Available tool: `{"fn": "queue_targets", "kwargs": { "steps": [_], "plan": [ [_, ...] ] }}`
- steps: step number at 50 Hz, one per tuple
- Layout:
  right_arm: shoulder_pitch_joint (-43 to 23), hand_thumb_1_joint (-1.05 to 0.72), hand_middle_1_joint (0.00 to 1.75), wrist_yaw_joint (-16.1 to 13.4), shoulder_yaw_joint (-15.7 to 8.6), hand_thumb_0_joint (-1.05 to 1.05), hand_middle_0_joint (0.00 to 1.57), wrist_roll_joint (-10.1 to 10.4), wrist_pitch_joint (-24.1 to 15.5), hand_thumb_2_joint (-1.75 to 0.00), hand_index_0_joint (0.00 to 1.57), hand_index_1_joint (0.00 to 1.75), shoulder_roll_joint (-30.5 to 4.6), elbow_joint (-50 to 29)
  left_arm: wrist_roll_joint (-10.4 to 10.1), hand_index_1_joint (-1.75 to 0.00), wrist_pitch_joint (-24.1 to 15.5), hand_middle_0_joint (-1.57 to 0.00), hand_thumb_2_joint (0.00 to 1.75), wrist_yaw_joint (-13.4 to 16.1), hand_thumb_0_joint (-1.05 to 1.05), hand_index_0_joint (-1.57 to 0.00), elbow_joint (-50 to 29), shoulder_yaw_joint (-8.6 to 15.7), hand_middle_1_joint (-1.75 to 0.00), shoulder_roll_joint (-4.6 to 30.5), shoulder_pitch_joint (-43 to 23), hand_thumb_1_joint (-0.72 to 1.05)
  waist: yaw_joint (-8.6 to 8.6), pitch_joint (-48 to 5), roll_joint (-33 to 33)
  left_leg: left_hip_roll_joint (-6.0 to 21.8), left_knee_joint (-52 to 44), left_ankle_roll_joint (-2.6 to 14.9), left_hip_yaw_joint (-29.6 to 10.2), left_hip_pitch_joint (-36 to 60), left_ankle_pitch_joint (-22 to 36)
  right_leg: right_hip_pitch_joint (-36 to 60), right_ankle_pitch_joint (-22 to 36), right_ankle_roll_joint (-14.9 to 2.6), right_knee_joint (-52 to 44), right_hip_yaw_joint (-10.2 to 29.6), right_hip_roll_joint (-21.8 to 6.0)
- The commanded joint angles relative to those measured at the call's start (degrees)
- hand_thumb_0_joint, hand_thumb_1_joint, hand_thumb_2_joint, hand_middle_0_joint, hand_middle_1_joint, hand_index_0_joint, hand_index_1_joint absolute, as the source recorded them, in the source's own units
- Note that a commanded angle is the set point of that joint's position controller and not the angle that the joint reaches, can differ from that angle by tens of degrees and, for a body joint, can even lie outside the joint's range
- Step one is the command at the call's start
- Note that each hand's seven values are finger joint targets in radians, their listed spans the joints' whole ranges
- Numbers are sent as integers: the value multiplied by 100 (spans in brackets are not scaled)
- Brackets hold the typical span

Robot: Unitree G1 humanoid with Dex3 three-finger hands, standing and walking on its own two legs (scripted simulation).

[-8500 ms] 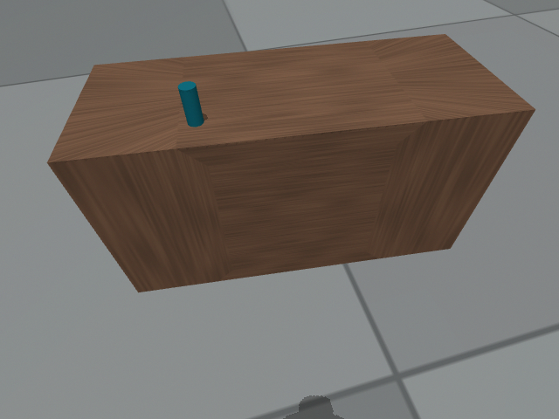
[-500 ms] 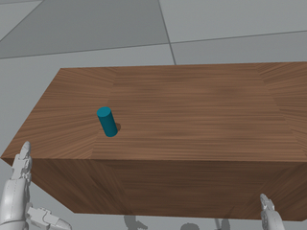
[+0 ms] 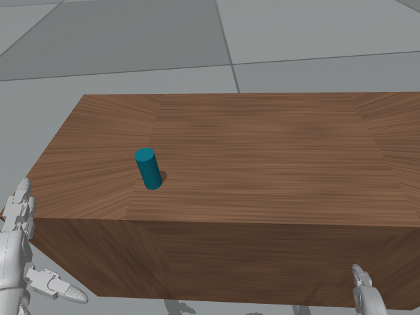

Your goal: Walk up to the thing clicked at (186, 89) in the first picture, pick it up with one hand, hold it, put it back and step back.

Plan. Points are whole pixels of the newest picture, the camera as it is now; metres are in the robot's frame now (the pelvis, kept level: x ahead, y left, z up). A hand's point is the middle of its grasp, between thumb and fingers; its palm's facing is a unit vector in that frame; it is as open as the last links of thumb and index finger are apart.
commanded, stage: go down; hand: left
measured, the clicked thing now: (149, 169) +0.46 +0.20 -0.02
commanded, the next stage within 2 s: none
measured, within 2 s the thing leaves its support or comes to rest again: neither
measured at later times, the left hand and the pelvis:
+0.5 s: hand (47, 195) +0.30 +0.33 +0.10, palm faces +0.17 -0.98 -0.04, open 17.4 cm; pelvis +0.00 +0.01 +0.00, yaw -1 degrees
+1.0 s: hand (42, 172) +0.34 +0.36 +0.11, palm faces +0.16 -0.99 +0.01, open 17.4 cm; pelvis +0.00 +0.01 +0.00, yaw -1 degrees
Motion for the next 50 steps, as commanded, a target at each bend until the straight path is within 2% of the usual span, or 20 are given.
{"fn": "queue_targets", "kwargs": {
  "steps": [1, 5, 6, 7, 8, 10, 13, 15, 17, 24, 26, 29, 31, 32, 33, 35, 42, 44, 48, 50],
  "plan": [
    [-584, 52, 5, -57, -126, 0, 5, 19, -275, -5, 5, 5, -678, -821, -255, -7, -332, -5, 6, -157, 0, -5, -906, 762, -6, 1378, -1180, -61, -100, -470, -29, -277, -385, 172, 300, -263, 1016, 175, 806, -158, -390, -252, 179],
    [-686, 52, 5, -135, -71, 0, 5, 73, -269, -5, 5, 5, -797, -867, -506, -6, -192, -4, 7, -546, 0, -4, -443, 884, -5, 1672, -1928, -60, -200, -616, 36, -230, -379, 147, 244, -236, 1202, 127, 996, -180, -322, -247, 205],
    [-821, 52, 5, -159, 34, 0, 5, 94, -264, -5, 5, 5, -701, -802, -589, -6, -169, -4, 8, -665, 0, -4, -248, 932, -5, 1732, -2092, -60, -134, -597, 29, -231, -393, 152, 235, -295, 1104, 114, 885, -184, -349, -255, 196],
    [-734, 52, 5, -190, 5, 0, 5, 92, -279, -5, 5, 5, -745, -760, -675, -6, -173, -4, 7, -790, 0, -4, -147, 959, -6, 1795, -2307, -60, -225, -593, 25, -223, -401, 163, 223, -288, 1014, 89, 827, -186, -353, -245, 200],
    [-721, 52, 5, -211, 78, 0, 5, 103, -284, -5, 5, 5, -706, -759, -760, -6, -152, -4, 8, -912, 0, -4, -38, 1052, -6, 1915, -2531, -59, -180, -804, 66, -198, -397, 148, 186, -258, 1160, 184, 934, -201, -316, -245, 208],
    [-600, 52, 5, -286, -22, 0, 5, 113, -301, -5, 5, 5, -902, -728, -890, -6, -95, -4, 8, -1139, 0, -4, 371, 1264, -6, 2240, -2783, -58, -236, -897, 112, -196, -371, 145, 190, -200, 1319, 192, 1088, -209, -306, -239, 216],
    [-613, 52, 5, -298, 260, 0, 5, 158, -301, -6, 5, 5, -619, -552, -1058, -6, 6, -3, 9, -1502, 0, -3, 944, 1291, -5, 2319, -3172, -54, -135, -1016, 215, -220, -344, 147, 195, -288, 1410, 208, 1155, -236, -296, -210, 180],
    [-697, 52, 5, -335, 175, 0, 5, 169, -342, -6, 5, 5, -847, -671, -1196, -5, 84, -4, 9, -1745, 0, -4, 1417, 1320, -5, 2395, -3405, -54, -220, -1066, 92, -194, -364, 149, 176, -304, 1398, 165, 1142, -233, -304, -217, 200],
    [-610, 52, 5, -328, 345, 0, 5, 171, -366, -5, 5, 5, -742, -507, -1263, -5, 140, -4, 8, -1940, 0, -4, 1678, 1390, -5, 2595, -3726, -55, -178, -1062, 279, -169, -379, 120, 163, -358, 1437, 104, 1128, -258, -276, -213, 215],
    [-731, 53, 5, -422, 415, 0, 5, 135, -530, -5, 5, 5, -892, -510, -1410, -3, 164, -4, 7, -2450, 0, -4, 2509, 1583, -3, 3127, -4710, -50, -216, -1369, 300, -172, -303, 137, 133, -348, 1523, 71, 1193, -267, -283, -196, 225],
    [-777, 53, 5, -476, 351, 0, 5, 125, -593, -5, 5, 5, -1044, -654, -1431, -3, 142, -4, 8, -2585, 0, -4, 2677, 1656, -3, 3325, -5023, -48, -284, -1636, 272, -175, -267, 136, 147, -230, 1640, 56, 1311, -259, -275, -157, 221],
    [-794, 54, 5, -521, 604, 0, 5, 103, -649, -5, 5, 5, -858, -595, -1417, -3, 157, -4, 9, -2784, 0, -4, 2989, 1641, -3, 3436, -5279, -46, -260, -1612, 313, -200, -259, 162, 145, -241, 1551, -8, 1254, -256, -311, -169, 221],
    [-726, 53, 5, -542, 676, 0, 5, 80, -683, -5, 5, 5, -779, -486, -1360, -3, 188, -4, 8, -2855, 0, -4, 3295, 1598, -3, 3501, -5326, -47, -274, -1459, 314, -214, -271, 175, 146, -348, 1442, -119, 1173, -259, -329, -178, 233],
    [-727, 54, 5, -568, 625, 0, 5, 69, -699, -5, 5, 5, -847, -581, -1333, -4, 179, -4, 8, -2901, 0, -4, 3329, 1616, -3, 3581, -5425, -51, -327, -1633, 375, -223, -239, 168, 163, -269, 1513, -133, 1242, -257, -314, -155, 226],
    [-656, 54, 5, -602, 518, 0, 5, 43, -718, -5, 5, 5, -1016, -705, -1301, -3, 162, -4, 7, -2915, 0, -4, 3394, 1669, -2, 3742, -5491, -50, -377, -1679, 296, -222, -221, 176, 160, -238, 1555, -131, 1297, -241, -316, -161, 239],
    [-375, 54, 5, -596, 693, 0, 5, 29, -715, -5, 5, 5, -813, -424, -1286, -2, 194, -4, 7, -2946, 0, -4, 3602, 1696, -2, 3783, -5516, -47, -350, -1550, 370, -243, -181, 173, 172, -362, 1655, -195, 1394, -250, -302, -165, 230],
    [-408, 54, 5, -577, 623, 0, 5, -19, -829, -5, 5, 5, -1032, -542, -1288, -3, 182, -4, 8, -2973, 0, -4, 4005, 1696, -2, 3948, -5877, -51, -426, -1783, 623, -115, -32, 66, 91, -236, 2214, -482, 1529, -318, -122, -201, 307],
    [-570, 54, 5, -584, 688, 0, 5, -29, -853, -5, 5, 5, -935, -627, -1232, -2, 113, -4, 7, -2923, 0, -4, 3732, 1794, -2, 4198, -6265, -50, -377, -1903, 675, -155, 10, 89, 109, -283, 2017, -433, 1471, -306, -116, -192, 278],
    [-578, 54, 5, -599, 697, 0, 5, -30, -870, -5, 5, 5, -870, -465, -1170, -3, 87, -4, 7, -2913, 0, -4, 4015, 1745, -3, 4175, -6297, -50, -415, -1817, 598, -168, 26, 123, 93, -417, 1577, -630, 1217, -294, -83, -190, 287],
    [-650, 54, 5, -625, 645, 0, 5, -45, -881, -5, 5, 5, -1004, -646, -1159, -3, 65, -4, 7, -2952, 0, -4, 4122, 1792, -3, 4328, -6372, -52, -451, -1975, 529, -168, 65, 127, 69, -452, 1464, -636, 1126, -288, -70, -202, 290]
  ]
}}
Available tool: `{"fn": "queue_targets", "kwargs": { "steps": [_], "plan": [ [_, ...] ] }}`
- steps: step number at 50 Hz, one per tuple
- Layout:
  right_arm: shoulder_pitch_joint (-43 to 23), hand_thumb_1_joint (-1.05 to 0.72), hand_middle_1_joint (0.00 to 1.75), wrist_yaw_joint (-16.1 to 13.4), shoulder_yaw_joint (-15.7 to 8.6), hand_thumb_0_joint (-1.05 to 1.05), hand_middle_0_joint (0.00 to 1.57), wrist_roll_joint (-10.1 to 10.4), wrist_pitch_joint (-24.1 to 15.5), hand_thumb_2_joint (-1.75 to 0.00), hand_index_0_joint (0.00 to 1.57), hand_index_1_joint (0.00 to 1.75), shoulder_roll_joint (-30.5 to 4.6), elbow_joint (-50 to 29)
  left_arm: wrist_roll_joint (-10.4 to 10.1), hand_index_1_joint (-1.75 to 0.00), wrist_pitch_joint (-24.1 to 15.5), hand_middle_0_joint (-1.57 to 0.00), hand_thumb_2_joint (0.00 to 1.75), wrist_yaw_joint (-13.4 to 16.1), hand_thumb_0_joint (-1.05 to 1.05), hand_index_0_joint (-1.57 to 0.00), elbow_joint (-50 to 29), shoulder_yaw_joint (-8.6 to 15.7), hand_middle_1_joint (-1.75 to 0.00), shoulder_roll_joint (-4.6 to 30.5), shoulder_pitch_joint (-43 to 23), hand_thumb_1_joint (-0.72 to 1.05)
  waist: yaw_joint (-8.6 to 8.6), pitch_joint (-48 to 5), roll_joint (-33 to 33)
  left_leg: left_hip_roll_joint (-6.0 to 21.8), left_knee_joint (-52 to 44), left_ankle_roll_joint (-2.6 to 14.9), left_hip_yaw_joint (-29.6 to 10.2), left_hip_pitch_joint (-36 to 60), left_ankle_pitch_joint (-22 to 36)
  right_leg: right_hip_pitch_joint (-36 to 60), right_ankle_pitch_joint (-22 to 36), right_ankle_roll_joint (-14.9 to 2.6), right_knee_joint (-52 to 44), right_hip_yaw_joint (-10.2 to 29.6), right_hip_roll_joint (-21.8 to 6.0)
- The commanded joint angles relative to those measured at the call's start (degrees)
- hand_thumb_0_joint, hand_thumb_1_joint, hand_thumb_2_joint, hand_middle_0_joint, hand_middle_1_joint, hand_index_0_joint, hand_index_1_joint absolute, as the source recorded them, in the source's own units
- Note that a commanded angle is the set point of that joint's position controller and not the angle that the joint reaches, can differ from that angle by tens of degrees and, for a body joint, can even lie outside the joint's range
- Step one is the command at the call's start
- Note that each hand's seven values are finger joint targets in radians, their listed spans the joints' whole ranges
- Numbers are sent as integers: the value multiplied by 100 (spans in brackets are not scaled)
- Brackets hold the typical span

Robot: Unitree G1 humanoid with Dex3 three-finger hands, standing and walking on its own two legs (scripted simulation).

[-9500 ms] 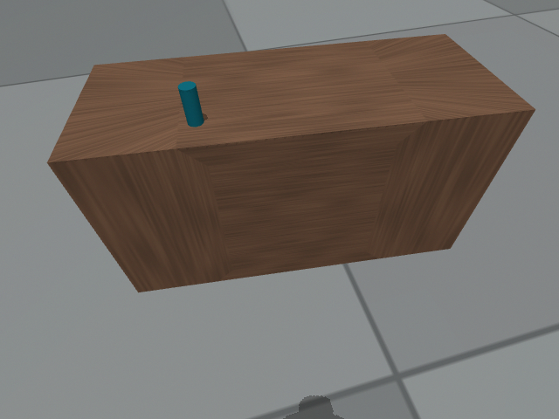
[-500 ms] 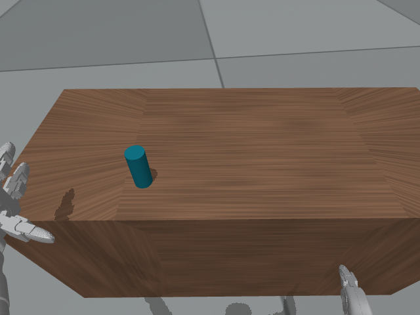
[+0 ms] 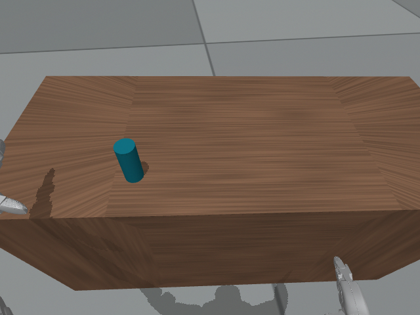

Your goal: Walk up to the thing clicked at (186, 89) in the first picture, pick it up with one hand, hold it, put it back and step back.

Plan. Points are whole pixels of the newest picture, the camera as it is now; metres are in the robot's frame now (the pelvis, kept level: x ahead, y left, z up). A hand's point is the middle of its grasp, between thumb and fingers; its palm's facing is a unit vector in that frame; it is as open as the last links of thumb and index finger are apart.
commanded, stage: go down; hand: left
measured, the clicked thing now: (129, 161) +0.46 +0.19 -0.01
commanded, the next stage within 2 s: approach in 1.68 s
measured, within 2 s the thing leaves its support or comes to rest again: neither
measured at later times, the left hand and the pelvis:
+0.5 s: hand (2, 161) +0.36 +0.37 +0.12, palm faces +0.16 -0.99 +0.01, open 17.4 cm; pelvis +0.01 +0.00 -0.01, yaw +0 degrees
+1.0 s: hand (4, 156) +0.38 +0.38 +0.11, palm faces +0.15 -0.99 +0.01, open 17.4 cm; pelvis +0.01 +0.00 -0.02, yaw +0 degrees
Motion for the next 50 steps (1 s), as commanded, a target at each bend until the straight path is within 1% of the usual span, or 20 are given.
{"fn": "queue_targets", "kwargs": {
  "steps": [1, 4, 6, 7, 8, 13, 16, 21, 23, 26, 28, 30, 32, 34, 37, 41, 43, 45, 47, 50],
  "plan": [
    [-493, 54, 5, -84, -225, 0, 5, -39, -317, -5, 5, 5, -848, -816, -106, -4, -392, -4, 7, -32, 0, -4, -861, 362, -3, 2287, -1817, -53, 57, -1700, 676, -240, -268, 107, 45, 597, 1643, 543, 1134, -308, -114, -239, 218],
    [-308, 54, 5, -125, -338, 0, 5, -33, -298, -5, 5, 5, -992, -789, -115, -4, -377, -4, 7, -130, 0, -5, -662, 351, -4, 2358, -1770, -53, -50, -1711, 668, -256, -201, 117, 62, 577, 1708, 435, 1237, -295, -65, -218, 217],
    [-428, 54, 5, -118, -261, 0, 5, -43, -333, -5, 5, 5, -954, -1026, -119, -5, -408, -4, 8, -178, 0, -4, -711, 381, -4, 2415, -1926, -53, -28, -1821, 668, -257, -135, 111, 66, 575, 1743, 398, 1242, -297, -27, -221, 215],
    [-435, 54, 5, -128, -214, 0, 5, -37, -329, -5, 5, 5, -857, -896, -95, -4, -454, -4, 7, -170, 0, -5, -1026, 525, -4, 2706, -2142, -53, 75, -1840, 851, -263, -141, 100, 54, 525, 1735, 434, 1217, -301, -8, -229, 214],
    [-332, 54, 5, -139, -286, 0, 5, -38, -324, -5, 5, 5, -922, -876, -95, -4, -416, -4, 7, -157, 0, -5, -722, 495, -4, 2608, -1969, -52, -34, -1846, 795, -257, -108, 106, 70, 582, 1790, 371, 1275, -309, 30, -227, 215],
    [-378, 54, 5, -133, -142, 0, 5, -24, -323, -6, 5, 5, -745, -857, -74, -5, -402, -4, 8, -230, 0, -4, -717, 473, -5, 2635, -2071, -52, 23, -1857, 867, -256, -14, 104, 56, 419, 1999, 373, 1397, -320, 126, -224, 208],
    [-416, 53, 5, -152, -199, 0, 5, -37, -356, -6, 5, 5, -836, -939, -59, -4, -391, -5, 7, -292, 0, -4, -663, 447, -3, 2685, -2190, -51, -87, -1938, 941, -226, 78, 95, 36, 524, 2153, 211, 1482, -316, 187, -231, 218],
    [-382, 53, 5, -186, -285, 0, 5, -61, -385, -6, 5, 5, -980, -982, -23, -4, -374, -5, 7, -343, 0, -4, -572, 430, -3, 2807, -2367, -51, -167, -1916, 895, -220, 146, 103, 10, 456, 1902, 19, 1299, -313, 249, -238, 221],
    [-273, 53, 5, -141, -117, 0, 5, -58, -372, -6, 5, 5, -793, -931, -50, -4, -387, -5, 7, -352, 0, -5, -607, 517, -4, 2869, -2419, -52, -106, -2035, 1097, -176, 198, 60, -39, 547, 2163, -82, 1332, -338, 321, -280, 246],
    [-117, 54, 5, -173, -320, 0, 5, -69, -378, -6, 5, 5, -1013, -1007, -47, -4, -351, -4, 7, -375, 0, -4, -475, 526, -4, 2937, -2281, -51, -192, -2084, 928, -203, 296, 103, -9, 514, 2219, -35, 1497, -309, 372, -257, 229],
    [-138, 54, 5, -149, -122, 0, 5, -73, -387, -6, 5, 5, -825, -1051, -14, -4, -344, -5, 7, -388, 0, -4, -514, 526, -4, 2950, -2369, -51, -160, -2145, 1016, -206, 369, 107, -10, 524, 2309, -136, 1516, -308, 416, -253, 224],
    [-209, 54, 5, -162, -329, 0, 5, -76, -402, -6, 5, 5, -1059, -1168, -27, -4, -335, -5, 7, -371, 0, -4, -495, 574, -3, 3026, -2431, -53, -167, -2096, 954, -188, 363, 94, -32, 434, 2241, -204, 1423, -319, 446, -266, 240],
    [-163, 54, 5, -137, -168, 0, 5, -71, -387, -6, 5, 5, -854, -1107, -1, -5, -337, -5, 7, -362, 0, -5, -461, 535, -5, 3039, -2566, -53, -105, -1977, 1013, -210, 374, 94, -20, 245, 1944, -270, 1204, -328, 453, -250, 230],
    [-289, 54, 5, -151, -269, 0, 5, -78, -416, -6, 5, 5, -983, -1368, 40, -4, -359, -5, 7, -330, 0, -5, -425, 663, -4, 3215, -2588, -53, -113, -2078, 958, -214, 377, 95, -22, 123, 1754, -188, 1090, -322, 483, -246, 226],
    [-230, 54, 5, -144, -192, 0, 5, -62, -392, -6, 5, 5, -891, -1389, 37, -5, -352, -5, 7, -357, 0, -4, -324, 577, -5, 3118, -2610, -53, -126, -2049, 941, -224, 423, 104, -9, 16, 1620, -235, 1012, -320, 551, -225, 225],
    [-80, 53, 5, -140, -114, 0, 5, -77, -396, -6, 5, 5, -829, -1250, 53, -4, -323, -5, 7, -438, 0, -5, -123, 455, -4, 3030, -2572, -52, -185, -2195, 1083, -178, 596, 99, -68, 133, 2076, -486, 1228, -327, 659, -247, 232],
    [-212, 53, 5, -156, -246, 0, 5, -79, -429, -6, 5, 5, -1041, -1514, 57, -4, -357, -5, 6, -402, 0, -5, -275, 656, -4, 3344, -2716, -52, -162, -2253, 1061, -182, 601, 84, -71, 19, 1945, -382, 1175, -329, 707, -237, 232],
    [25, 54, 5, -112, -68, 0, 5, -83, -382, -6, 5, 5, -813, -1234, 38, -5, -343, -5, 8, -434, 0, -4, -317, 458, -5, 3076, -2791, -54, -155, -2292, 1366, -114, 661, 40, -124, 254, 2184, -723, 1094, -362, 776, -284, 267],
    [-56, 53, 5, -147, -272, 0, 5, -95, -423, -6, 5, 5, -1050, -1507, 43, -4, -359, -5, 7, -389, 0, -5, -563, 611, -4, 3269, -2799, -50, -159, -2565, 1353, -122, 731, 44, -106, 420, 2369, -605, 1224, -345, 774, -272, 263],
    [109, 54, 5, -129, -217, 0, 5, -103, -391, -6, 5, 5, -996, -1506, 109, -5, -265, -5, 8, -332, 0, -4, -646, 562, -4, 3270, -2861, -51, -160, -2718, 1345, -115, 797, 49, -111, 517, 2609, -499, 1420, -343, 798, -265, 260]
  ]
}}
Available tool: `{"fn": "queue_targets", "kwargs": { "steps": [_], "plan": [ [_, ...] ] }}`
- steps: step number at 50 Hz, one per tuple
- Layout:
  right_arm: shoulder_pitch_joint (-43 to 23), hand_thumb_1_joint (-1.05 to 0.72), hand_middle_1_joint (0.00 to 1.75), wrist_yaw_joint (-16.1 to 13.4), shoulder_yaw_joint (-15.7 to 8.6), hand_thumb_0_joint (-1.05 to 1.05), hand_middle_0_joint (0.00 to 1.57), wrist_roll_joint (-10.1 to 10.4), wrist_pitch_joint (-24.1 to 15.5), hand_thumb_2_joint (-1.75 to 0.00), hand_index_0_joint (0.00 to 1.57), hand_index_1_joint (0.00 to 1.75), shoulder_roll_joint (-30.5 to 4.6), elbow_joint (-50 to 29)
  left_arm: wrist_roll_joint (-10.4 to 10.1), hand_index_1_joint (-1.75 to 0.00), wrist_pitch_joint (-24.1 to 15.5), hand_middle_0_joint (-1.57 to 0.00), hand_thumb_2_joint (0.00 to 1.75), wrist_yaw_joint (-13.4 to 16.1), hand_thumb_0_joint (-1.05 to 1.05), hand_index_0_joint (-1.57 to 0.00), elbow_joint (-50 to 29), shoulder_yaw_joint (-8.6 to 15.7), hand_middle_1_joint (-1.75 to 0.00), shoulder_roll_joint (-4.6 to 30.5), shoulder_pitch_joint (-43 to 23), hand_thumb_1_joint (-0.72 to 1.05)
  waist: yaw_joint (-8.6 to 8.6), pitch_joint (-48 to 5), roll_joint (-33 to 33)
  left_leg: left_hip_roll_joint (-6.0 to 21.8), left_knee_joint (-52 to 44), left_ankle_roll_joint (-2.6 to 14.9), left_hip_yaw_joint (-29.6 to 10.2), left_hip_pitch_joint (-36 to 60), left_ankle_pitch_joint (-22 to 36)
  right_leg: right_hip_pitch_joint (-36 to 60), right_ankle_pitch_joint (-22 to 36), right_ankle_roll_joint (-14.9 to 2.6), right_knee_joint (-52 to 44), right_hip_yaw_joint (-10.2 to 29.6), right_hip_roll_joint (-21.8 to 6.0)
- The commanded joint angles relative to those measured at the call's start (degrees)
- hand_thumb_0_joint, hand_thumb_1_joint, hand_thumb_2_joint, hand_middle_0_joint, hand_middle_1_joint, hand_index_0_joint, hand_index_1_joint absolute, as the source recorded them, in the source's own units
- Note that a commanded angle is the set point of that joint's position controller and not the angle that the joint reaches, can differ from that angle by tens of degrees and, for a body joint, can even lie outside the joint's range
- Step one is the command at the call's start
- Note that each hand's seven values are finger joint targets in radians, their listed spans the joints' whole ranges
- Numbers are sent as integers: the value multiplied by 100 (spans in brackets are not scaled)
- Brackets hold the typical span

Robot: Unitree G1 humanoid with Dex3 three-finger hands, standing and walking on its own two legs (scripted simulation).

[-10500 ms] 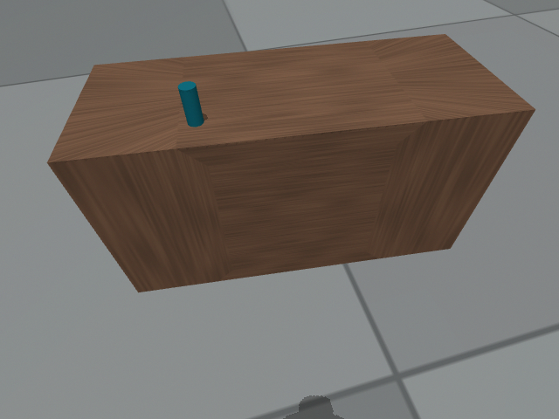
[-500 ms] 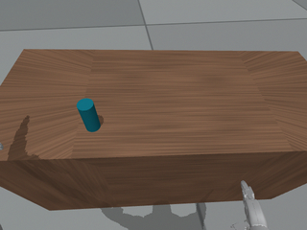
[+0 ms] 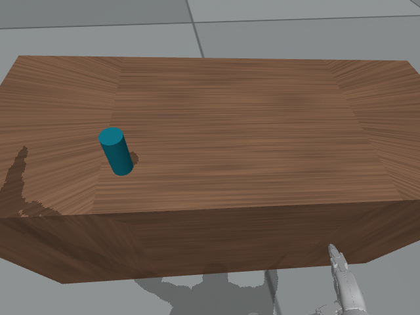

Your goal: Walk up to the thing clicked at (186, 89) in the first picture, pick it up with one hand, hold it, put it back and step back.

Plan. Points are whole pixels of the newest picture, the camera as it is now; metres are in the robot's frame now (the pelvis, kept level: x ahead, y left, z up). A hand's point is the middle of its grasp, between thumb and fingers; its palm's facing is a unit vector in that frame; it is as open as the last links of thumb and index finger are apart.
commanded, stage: go down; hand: left
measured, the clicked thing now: (117, 153) +0.45 +0.19 +0.01
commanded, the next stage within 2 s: approach in 0.68 s
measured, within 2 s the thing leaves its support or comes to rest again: neither
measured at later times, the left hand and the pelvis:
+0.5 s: hand out of the picture +0.36 +0.37 +0.13, palm faces +0.16 -0.99 +0.02, open 17.5 cm; pelvis +0.00 +0.00 +0.00, yaw +0 degrees
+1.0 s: hand out of the picture +0.36 +0.36 +0.10, palm faces +0.15 -0.99 +0.02, open 17.5 cm; pelvis -0.01 +0.00 -0.01, yaw +0 degrees
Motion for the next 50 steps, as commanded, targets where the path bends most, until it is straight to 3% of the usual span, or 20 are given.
{"fn": "queue_targets", "kwargs": {
  "steps": [1, 7, 10, 15, 18, 20, 21, 23, 25, 28, 29, 31, 35, 39, 40, 42, 44, 46, 49, 50],
  "plan": [
    [-90, 53, 5, -75, -393, 0, 5, -12, -287, -6, 5, 5, -964, -911, -126, -4, -323, -5, 7, 54, 0, -4, -1452, 220, -4, 2313, -1916, -50, 102, -2310, 1271, -186, -327, 47, 1, 1766, 3161, 731, 1927, -358, -157, -210, 193],
    [-6, 53, 5, -36, -415, 0, 5, 25, -245, -6, 5, 5, -970, -1017, -152, -5, -219, -5, 7, 75, 0, -5, -1074, 290, -4, 2239, -1334, -52, 235, -1673, 954, -204, -416, 49, 25, 1205, 2728, 661, 1603, -386, -116, -243, 219],
    [-65, 53, 5, -42, -470, 0, 5, 36, -275, -6, 5, 5, -1041, -1340, -189, -5, -276, -5, 6, 69, 0, -5, -1439, 496, -4, 2480, -1576, -51, 214, -1870, 968, -207, -416, 51, 33, 1260, 2660, 780, 1602, -370, -101, -238, 219],
    [70, 53, 5, -52, -382, 0, 5, 40, -294, -6, 5, 5, -890, -968, -259, -5, -223, -5, 5, -59, 0, -5, -1566, 126, -5, 1954, -1684, -54, 127, -1960, 1200, -174, -368, 50, 6, 1608, 2892, 498, 1607, -363, -61, -239, 220],
    [23, 53, 5, -108, -415, 0, 5, 28, -315, -5, 5, 5, -972, -995, -202, -5, -186, -6, 5, -5, 0, -6, -1466, 305, -4, 2327, -1763, -55, 123, -1915, 1139, -246, -371, 83, 42, 1380, 2488, 692, 1558, -345, -95, -199, 172],
    [-50, 53, 5, -88, -343, 0, 5, 30, -298, -6, 5, 5, -902, -961, -207, -6, -158, -5, 7, -35, 0, -5, -1332, 34, -5, 1958, -1742, -57, 85, -1687, 1035, -248, -398, 95, 41, 1281, 2265, 498, 1383, -359, -84, -200, 175],
    [-32, 53, 5, -124, -538, 0, 5, 27, -308, -5, 5, 5, -1093, -998, -214, -5, -182, -5, 5, -28, 0, -5, -1303, 102, -5, 2040, -1719, -57, 24, -1665, 1031, -235, -391, 88, 41, 1338, 2220, 385, 1308, -345, -90, -213, 198],
    [138, 53, 5, -98, -334, 0, 5, -3, -278, -5, 5, 5, -918, -922, -218, -4, -210, -5, 5, 0, 0, -6, -1277, 233, -4, 2191, -1772, -58, 82, -1703, 1012, -250, -332, 100, 35, 1240, 2195, 416, 1319, -343, -63, -231, 185],
    [171, 53, 5, -96, -454, 0, 5, 13, -284, -5, 5, 5, -1004, -988, -224, -5, -255, -5, 5, 8, 0, -5, -1301, 285, -5, 2270, -1811, -57, 64, -1780, 1027, -263, -331, 103, 40, 1259, 2196, 487, 1365, -348, -35, -211, 170],
    [144, 53, 5, -85, -383, 0, 5, 11, -270, -6, 5, 5, -962, -1150, -195, -5, -260, -5, 5, 54, 0, -6, -1536, 333, -5, 2357, -1915, -57, 132, -1992, 1056, -272, -291, 106, 47, 1284, 2293, 619, 1454, -337, -29, -206, 158],
    [216, 53, 5, -86, -309, 0, 5, 24, -257, -5, 5, 5, -864, -1007, -194, -5, -250, -5, 5, 60, 0, -5, -1564, 268, -5, 2296, -1929, -55, 125, -1869, 1142, -299, -301, 111, 87, 1243, 2194, 601, 1420, -336, -38, -181, 148],
    [-26, 53, 5, -118, -498, 0, 5, 21, -269, -6, 5, 5, -1095, -1275, -174, -5, -234, -5, 6, 71, 0, -5, -1624, 254, -5, 2326, -1996, -54, 105, -2117, 1063, -300, -296, 109, 81, 1258, 2098, 695, 1376, -330, -27, -163, 143],
    [-114, 53, 5, -119, -445, 0, 5, 41, -258, -6, 5, 5, -1018, -1140, -201, -5, -128, -6, 4, 66, 0, -6, -1116, 86, -5, 2003, -1666, -57, 128, -1634, 896, -255, -358, 88, 28, 1008, 1876, 424, 1091, -362, -37, -208, 180],
    [-130, 54, 5, -110, -395, 0, 5, 33, -236, -5, 5, 5, -961, -1231, -157, -11, -239, -7, 12, 109, 0, -5, -1314, 348, -9, 2378, -1657, -54, 246, -1736, 888, -302, -320, 103, 84, 819, 1723, 597, 1042, -351, 16, -181, 171],
    [-123, 56, 5, -108, -378, 0, 5, 32, -233, -4, 5, 5, -956, -1439, -135, -7, -260, -6, 4, 124, 0, -6, -1343, 412, -6, 2444, -1652, -51, 234, -1879, 882, -294, -285, 98, 76, 875, 1815, 642, 1096, -346, 38, -182, 171],
    [76, 56, 5, -71, -238, 0, 5, 38, -218, -4, 5, 5, -765, -1249, -171, -6, -269, -5, 5, 73, 0, -4, -1230, 169, -6, 2010, -1558, -48, 188, -1711, 887, -263, -278, 82, 52, 891, 2005, 517, 1182, -360, 81, -206, 190],
    [32, 55, 5, -94, -345, 0, 5, 26, -241, -5, 5, 5, -878, -1306, -188, -6, -314, -6, 4, 48, 0, -5, -1216, 154, -5, 1943, -1469, -52, 100, -1857, 782, -274, -175, 118, 66, 963, 2140, 481, 1331, -331, 122, -186, 184],
    [-152, 56, 5, -76, -254, 0, 5, 13, -283, -5, 5, 5, -832, -1549, -212, -6, -387, -6, 4, 36, 0, -5, -1273, 1, -5, 1733, -1687, -55, -3, -1919, 770, -282, -78, 136, 88, 932, 2095, 381, 1363, -308, 183, -163, 165],
    [35, 56, 5, -45, -339, 0, 5, -22, -280, -5, 5, 5, -876, -1274, -285, -7, -458, -6, 5, 33, 0, -5, -1077, -472, -6, 978, -1841, -57, -182, -1736, 965, -206, 30, 92, 26, 999, 2059, -187, 1172, -346, 316, -209, 194],
    [-17, 57, 5, -35, -312, 0, 5, -34, -288, -5, 5, 5, -872, -1381, -264, -7, -513, -5, 6, 85, 0, -4, -1294, -447, -6, 1016, -1956, -55, -163, -1813, 1004, -199, 76, 88, 10, 1037, 2056, -295, 1140, -345, 353, -216, 188]
  ]
}}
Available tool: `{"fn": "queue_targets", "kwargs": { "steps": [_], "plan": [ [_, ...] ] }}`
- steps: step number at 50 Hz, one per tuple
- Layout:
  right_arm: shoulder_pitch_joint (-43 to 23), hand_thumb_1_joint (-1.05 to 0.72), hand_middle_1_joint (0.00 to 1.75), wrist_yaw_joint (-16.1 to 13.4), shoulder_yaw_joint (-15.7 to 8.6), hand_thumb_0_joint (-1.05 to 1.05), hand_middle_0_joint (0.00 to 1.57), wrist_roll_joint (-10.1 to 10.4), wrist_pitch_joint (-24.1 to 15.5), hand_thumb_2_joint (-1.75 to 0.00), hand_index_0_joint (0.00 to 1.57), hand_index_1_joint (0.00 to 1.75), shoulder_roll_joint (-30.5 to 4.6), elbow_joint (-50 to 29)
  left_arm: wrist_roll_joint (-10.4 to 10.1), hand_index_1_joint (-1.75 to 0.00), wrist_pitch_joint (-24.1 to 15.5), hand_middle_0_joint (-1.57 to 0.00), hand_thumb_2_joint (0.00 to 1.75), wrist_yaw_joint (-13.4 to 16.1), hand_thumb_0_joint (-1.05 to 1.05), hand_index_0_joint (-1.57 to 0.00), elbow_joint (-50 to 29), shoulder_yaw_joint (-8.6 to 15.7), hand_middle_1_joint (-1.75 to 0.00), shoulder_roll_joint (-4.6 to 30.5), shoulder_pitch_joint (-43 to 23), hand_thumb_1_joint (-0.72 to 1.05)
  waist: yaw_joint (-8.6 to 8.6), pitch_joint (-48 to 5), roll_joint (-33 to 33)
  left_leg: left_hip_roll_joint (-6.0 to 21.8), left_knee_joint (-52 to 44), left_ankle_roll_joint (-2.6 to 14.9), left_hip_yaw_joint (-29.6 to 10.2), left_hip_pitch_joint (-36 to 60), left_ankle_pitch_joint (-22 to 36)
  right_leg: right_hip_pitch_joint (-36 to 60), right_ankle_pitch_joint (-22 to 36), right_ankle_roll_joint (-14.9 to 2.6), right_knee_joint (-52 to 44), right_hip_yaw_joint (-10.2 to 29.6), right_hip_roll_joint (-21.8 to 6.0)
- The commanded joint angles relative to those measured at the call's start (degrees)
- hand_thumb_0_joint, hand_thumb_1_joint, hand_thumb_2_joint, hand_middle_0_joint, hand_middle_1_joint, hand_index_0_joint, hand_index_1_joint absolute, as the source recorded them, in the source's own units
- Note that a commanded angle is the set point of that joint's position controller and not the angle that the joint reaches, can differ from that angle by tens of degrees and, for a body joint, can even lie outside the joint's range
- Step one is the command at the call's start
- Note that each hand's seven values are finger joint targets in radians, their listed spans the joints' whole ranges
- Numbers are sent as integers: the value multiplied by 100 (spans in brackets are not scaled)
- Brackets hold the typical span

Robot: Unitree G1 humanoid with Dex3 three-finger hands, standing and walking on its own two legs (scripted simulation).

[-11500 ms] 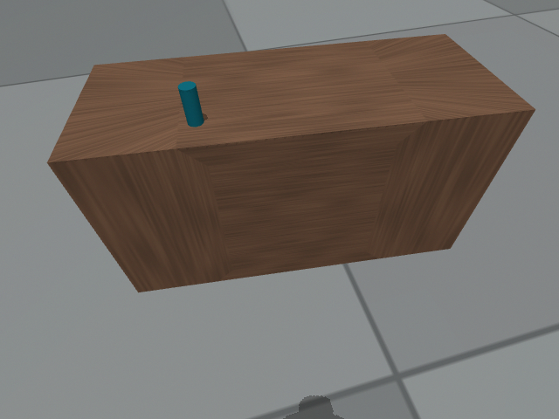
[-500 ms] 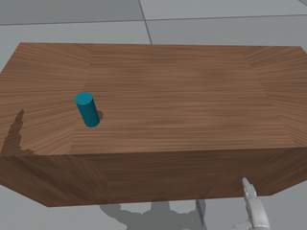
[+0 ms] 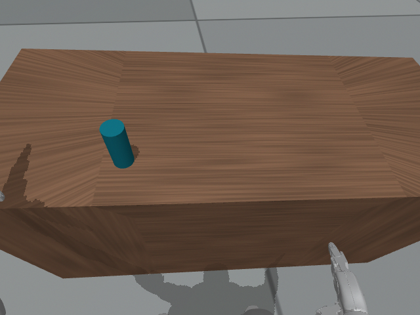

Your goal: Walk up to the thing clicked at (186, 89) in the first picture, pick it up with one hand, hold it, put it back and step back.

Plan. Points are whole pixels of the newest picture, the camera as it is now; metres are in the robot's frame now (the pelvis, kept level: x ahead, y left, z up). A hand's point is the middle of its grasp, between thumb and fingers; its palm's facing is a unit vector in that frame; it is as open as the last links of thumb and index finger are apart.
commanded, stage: approach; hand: left
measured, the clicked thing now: (118, 145) +0.46 +0.19 +0.02
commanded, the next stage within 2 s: close in in 0.12 s
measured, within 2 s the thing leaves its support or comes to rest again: neither
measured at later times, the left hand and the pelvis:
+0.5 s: hand (100, 150) +0.45 +0.22 +0.02, palm faces +0.10 -0.99 +0.03, open 17.5 cm; pelvis -0.02 +0.00 -0.04, yaw -2 degrees
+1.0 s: hand (120, 149) +0.44 +0.18 +0.03, palm faces +0.08 -1.00 +0.02, open 17.3 cm; pelvis -0.01 -0.01 -0.03, yaw -2 degrees
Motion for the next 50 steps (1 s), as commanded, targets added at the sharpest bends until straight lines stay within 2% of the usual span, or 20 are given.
{"fn": "queue_targets", "kwargs": {
  "steps": [1, 2, 3, 4, 10, 13, 16, 18, 20, 22, 23, 24, 25, 28, 30, 34, 36, 44, 48, 50],
  "plan": [
    [-306, 57, 5, -25, -434, 0, 5, -64, -366, -5, 5, 5, -948, -1099, -121, -6, -507, -5, 6, 60, 0, -4, -1262, -250, -5, 1198, -2084, -52, -263, -1788, 1043, -135, -347, 79, 35, 1475, 2202, 29, 1323, -332, -166, -226, 238],
    [-27, 57, 5, 9, -489, 0, 5, -76, -341, -4, 5, 5, -970, -953, -107, -6, -499, -5, 5, 96, 0, -4, -968, -527, -5, 803, -2033, -53, -381, -1743, 1065, -97, -276, 59, 1, 1484, 2280, -192, 1328, -344, -101, -250, 243],
    [-141, 58, 5, 35, -553, 0, 5, -85, -339, -4, 5, 5, -1081, -1227, -95, -6, -607, -5, 5, 199, 0, -4, -1477, -339, -5, 1112, -2249, -52, -308, -1802, 1120, -91, -233, 41, -17, 1461, 2218, -233, 1245, -337, -46, -261, 254],
    [59, 57, 5, 58, -622, 0, 5, -94, -320, -4, 5, 5, -1147, -1339, -105, -6, -657, -5, 4, 279, 0, -5, -1371, -303, -5, 1085, -2272, -55, -440, -1949, 1067, -74, -128, 38, -24, 1526, 2282, -256, 1294, -329, 12, -269, 251],
    [662, 56, 5, 393, -684, 0, 5, -156, -168, -4, 5, 5, -1083, -2110, 12, -6, -1026, -7, 3, 909, 0, -7, -1617, -407, -6, 556, -2385, -60, -517, -2386, 966, -31, 386, 15, -25, 1374, 2761, -511, 1589, -345, 430, -254, 255],
    [658, 57, 5, 546, -654, 0, 5, -189, -50, -4, 5, 5, -983, -2308, 118, -4, -1148, -5, 2, 1251, 0, -6, -1369, -514, -5, 377, -2283, -57, -343, -2103, 1167, -52, 414, -33, -20, 875, 2418, -547, 1316, -384, 557, -214, 241],
    [488, 55, 5, 619, -823, 0, 5, -248, 64, -4, 5, 5, -1068, -2707, 303, -4, -1365, -6, 2, 1722, 0, -7, -2324, -6, -5, 1110, -2771, -55, -31, -2821, 1752, -85, 505, -67, 46, 873, 2259, -245, 1239, -426, 739, -133, 212],
    [306, 54, 5, 649, -966, 0, 5, -282, 144, -5, 5, 5, -1062, -2954, 358, -5, -1416, -7, 2, 1982, 0, -7, -2318, -194, -6, 612, -2771, -53, -28, -3093, 1718, -65, 510, -88, 47, 764, 2272, -28, 1295, -449, 824, -133, 239],
    [225, 53, 5, 650, -936, 0, 5, -268, 223, -5, 5, 5, -957, -3065, 411, -5, -1288, -7, 2, 2118, 0, -7, -1606, -692, -6, -258, -2402, -54, -166, -2799, 1217, -52, 518, -33, 75, 386, 1891, -72, 1098, -446, 768, -106, 277],
    [268, 53, 5, 607, -957, 0, 5, -250, 304, -5, 5, 5, -990, -3026, 463, -4, -1288, -7, 0, 2265, 0, -8, -1902, -482, -5, 154, -2503, -53, -61, -2984, 1122, -88, 523, -1, 138, 144, 1687, 196, 1115, -412, 769, -47, 266],
    [305, 53, 5, 602, -847, 0, 5, -252, 330, -5, 5, 5, -879, -3187, 503, -3, -1261, -7, 0, 2261, 0, -8, -1779, -685, -4, -61, -2481, -55, -168, -3071, 1011, -79, 534, 19, 142, 66, 1650, 262, 1161, -402, 784, -44, 269],
    [379, 54, 5, 591, -900, 0, 5, -235, 358, -5, 5, 5, -900, -3205, 505, -3, -1316, -7, 0, 2305, 0, -8, -2296, -524, -5, 246, -2770, -53, -81, -3143, 1084, -111, 511, 26, 177, -55, 1494, 442, 1105, -389, 785, -11, 240],
    [439, 53, 5, 567, -910, 0, 5, -216, 401, -5, 5, 5, -897, -3215, 535, -3, -1269, -7, 0, 2344, 0, -9, -1906, -499, -4, 176, -2472, -54, -126, -3079, 801, -110, 482, 57, 176, -138, 1429, 531, 1131, -373, 777, -7, 245],
    [789, 54, 5, 545, -1140, 0, 5, -176, 451, -4, 5, 5, -979, -2836, 411, -2, -1221, -7, 0, 2341, 0, -8, -1489, -691, -4, -312, -2154, -50, -282, -2176, 177, -125, 452, 171, 235, -619, 792, 308, 694, -258, 553, 142, 233],
    [755, 55, 5, 595, -1032, 0, 5, -149, 447, -4, 5, 5, -906, -2949, 404, -2, -1226, -6, 0, 2360, 0, -8, -1704, -734, -3, -386, -2357, -47, -272, -1939, 294, -122, 394, 160, 227, -646, 648, 1, 508, -297, 579, 81, 240],
    [995, 55, 5, 650, -872, 0, 5, -122, 464, -4, 5, 5, -718, -3214, 452, 0, -1249, -6, 0, 2290, 0, -9, -1672, -1156, -2, -910, -2413, -48, -442, -2084, 331, -114, 436, 122, 234, -163, 1022, -212, 829, -336, 711, -53, 288],
    [1133, 55, 5, 630, -1035, 0, 5, -116, 480, -4, 5, 5, -887, -3231, 414, 0, -1276, -6, 0, 2324, 0, -8, -1945, -1134, -2, -814, -2562, -48, -413, -2448, 493, -127, 520, 93, 229, 60, 1467, -33, 1245, -343, 792, -29, 253],
    [941, 54, 5, 633, -1063, 0, 5, -171, 574, -5, 5, 5, -894, -3466, 564, -1, -1323, -7, 0, 2660, 0, -8, -2894, -1247, -2, -640, -3116, -52, -289, -3019, 1066, -103, 581, 16, 173, 693, 2026, 102, 1543, -374, 865, -21, 214],
    [965, 54, 5, 649, -1086, 0, 5, -168, 684, -5, 5, 5, -848, -3302, 570, -3, -1200, -7, 3, 2838, 0, -8, -1852, -1280, -4, -1135, -2221, -50, -264, -2297, 482, -115, 471, 72, 197, 29, 1625, 201, 1390, -355, 800, -21, 225],
    [909, 54, 5, 693, -962, 0, 5, -170, 728, -5, 5, 5, -716, -3329, 602, -4, -1207, -10, 4, 2850, 0, -10, -1920, -1362, -5, -1210, -2348, -51, -243, -2246, 564, -126, 481, 79, 236, -35, 1588, 170, 1382, -346, 770, -3, 224]
  ]
}}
